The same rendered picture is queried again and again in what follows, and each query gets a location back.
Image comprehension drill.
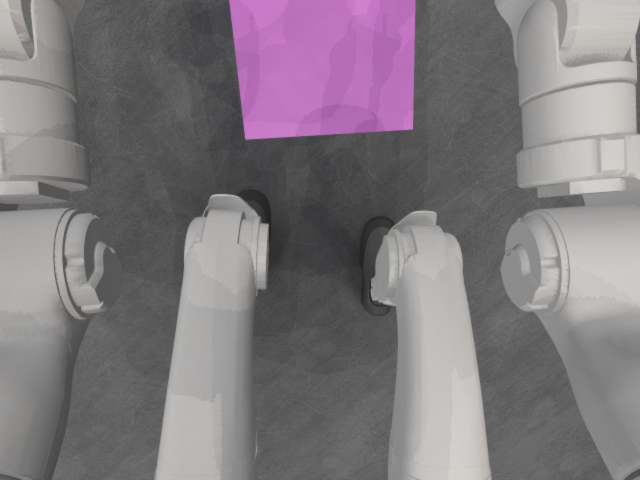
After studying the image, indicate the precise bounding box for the right robot upper arm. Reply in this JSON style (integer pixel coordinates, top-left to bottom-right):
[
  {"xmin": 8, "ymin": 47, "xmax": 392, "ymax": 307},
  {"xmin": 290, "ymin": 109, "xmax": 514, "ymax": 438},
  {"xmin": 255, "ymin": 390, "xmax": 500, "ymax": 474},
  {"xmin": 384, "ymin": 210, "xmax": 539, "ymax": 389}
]
[{"xmin": 500, "ymin": 203, "xmax": 640, "ymax": 480}]

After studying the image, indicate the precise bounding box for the right robot foot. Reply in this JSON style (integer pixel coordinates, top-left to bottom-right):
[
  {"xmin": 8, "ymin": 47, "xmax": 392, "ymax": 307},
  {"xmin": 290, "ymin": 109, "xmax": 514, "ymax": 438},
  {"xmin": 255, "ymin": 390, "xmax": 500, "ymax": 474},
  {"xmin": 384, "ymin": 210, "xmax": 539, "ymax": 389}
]
[{"xmin": 359, "ymin": 216, "xmax": 395, "ymax": 316}]

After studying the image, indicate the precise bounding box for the left robot upper arm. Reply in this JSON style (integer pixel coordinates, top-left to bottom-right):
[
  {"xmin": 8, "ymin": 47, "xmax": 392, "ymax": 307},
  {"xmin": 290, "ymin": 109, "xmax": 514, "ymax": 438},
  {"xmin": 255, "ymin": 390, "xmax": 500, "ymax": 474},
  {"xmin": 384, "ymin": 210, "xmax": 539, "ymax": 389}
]
[{"xmin": 0, "ymin": 208, "xmax": 122, "ymax": 480}]

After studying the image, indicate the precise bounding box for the robot right forearm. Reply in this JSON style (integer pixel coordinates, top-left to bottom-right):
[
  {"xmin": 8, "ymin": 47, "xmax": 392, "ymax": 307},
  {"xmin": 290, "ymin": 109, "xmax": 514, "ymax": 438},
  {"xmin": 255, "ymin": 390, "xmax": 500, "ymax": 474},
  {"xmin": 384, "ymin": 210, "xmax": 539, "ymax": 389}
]
[{"xmin": 494, "ymin": 0, "xmax": 640, "ymax": 207}]

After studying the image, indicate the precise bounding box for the robot left shin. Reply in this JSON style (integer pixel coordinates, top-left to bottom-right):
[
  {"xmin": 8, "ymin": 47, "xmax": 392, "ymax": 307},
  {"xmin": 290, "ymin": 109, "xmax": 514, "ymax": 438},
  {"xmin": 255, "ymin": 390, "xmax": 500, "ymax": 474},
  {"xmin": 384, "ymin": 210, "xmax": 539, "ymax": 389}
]
[{"xmin": 184, "ymin": 194, "xmax": 258, "ymax": 264}]

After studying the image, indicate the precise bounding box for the carton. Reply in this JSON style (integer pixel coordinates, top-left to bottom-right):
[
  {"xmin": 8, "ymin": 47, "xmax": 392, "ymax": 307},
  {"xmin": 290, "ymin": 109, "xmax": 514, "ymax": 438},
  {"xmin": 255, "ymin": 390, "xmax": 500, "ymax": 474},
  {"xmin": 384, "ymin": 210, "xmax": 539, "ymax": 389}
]
[{"xmin": 229, "ymin": 0, "xmax": 415, "ymax": 140}]

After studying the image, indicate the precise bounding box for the robot left forearm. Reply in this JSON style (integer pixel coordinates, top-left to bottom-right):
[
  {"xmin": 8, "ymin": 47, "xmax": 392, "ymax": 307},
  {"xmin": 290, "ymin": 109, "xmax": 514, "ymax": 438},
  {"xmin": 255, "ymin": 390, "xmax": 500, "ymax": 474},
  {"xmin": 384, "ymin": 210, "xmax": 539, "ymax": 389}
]
[{"xmin": 0, "ymin": 0, "xmax": 91, "ymax": 212}]

